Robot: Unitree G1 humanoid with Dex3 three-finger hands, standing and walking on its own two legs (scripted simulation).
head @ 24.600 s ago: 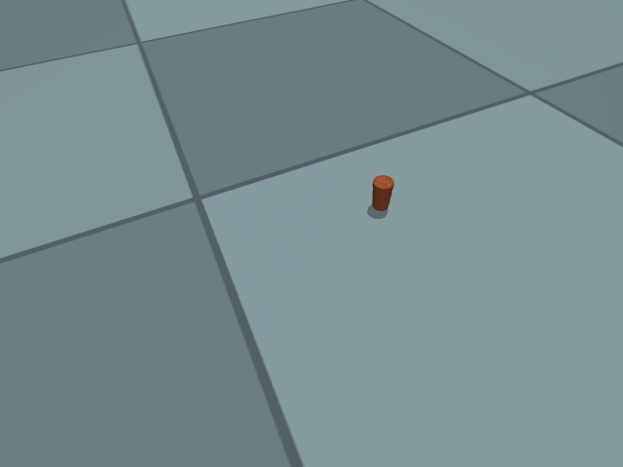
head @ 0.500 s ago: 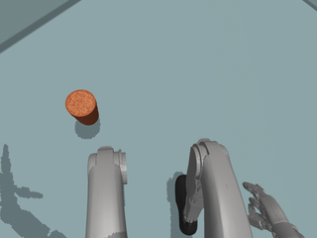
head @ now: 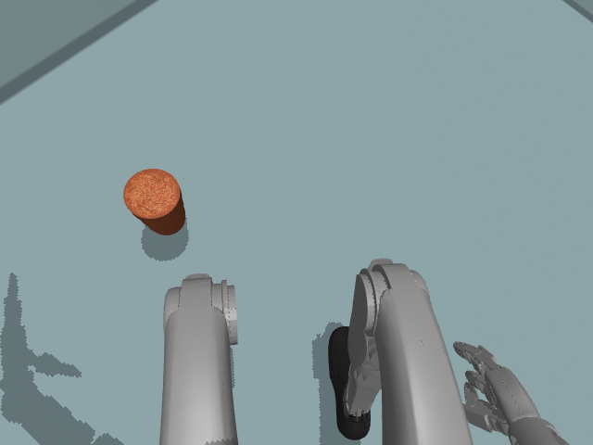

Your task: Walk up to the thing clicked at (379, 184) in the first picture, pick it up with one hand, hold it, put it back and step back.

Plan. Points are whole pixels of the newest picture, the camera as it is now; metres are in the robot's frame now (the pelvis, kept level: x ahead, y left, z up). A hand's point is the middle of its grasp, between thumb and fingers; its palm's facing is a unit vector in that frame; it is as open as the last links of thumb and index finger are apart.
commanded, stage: approach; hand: left
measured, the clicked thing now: (160, 207) +0.49 +0.24 -0.29
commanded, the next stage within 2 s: close in in 0.62 s
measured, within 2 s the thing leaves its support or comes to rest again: neither
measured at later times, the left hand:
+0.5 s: hand (50, 216) +0.42 +0.35 -0.14, palm faces +0.17 -0.98 +0.04, open 17.7 cm
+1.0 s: hand (132, 225) +0.44 +0.27 -0.26, palm faces +0.23 -0.97 +0.08, open 17.6 cm
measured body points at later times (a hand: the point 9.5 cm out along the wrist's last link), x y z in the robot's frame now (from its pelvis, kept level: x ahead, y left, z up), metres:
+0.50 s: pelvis +0.00 +0.00 -0.05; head +0.24 +0.11 +0.32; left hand +0.40 +0.40 -0.14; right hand +0.16 -0.28 -0.11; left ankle +0.08 +0.12 -0.33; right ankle +0.12 -0.14 -0.33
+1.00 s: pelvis -0.01 +0.02 -0.08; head +0.23 +0.19 +0.25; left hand +0.42 +0.32 -0.26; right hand +0.13 -0.25 -0.10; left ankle +0.08 +0.12 -0.33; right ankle +0.12 -0.14 -0.33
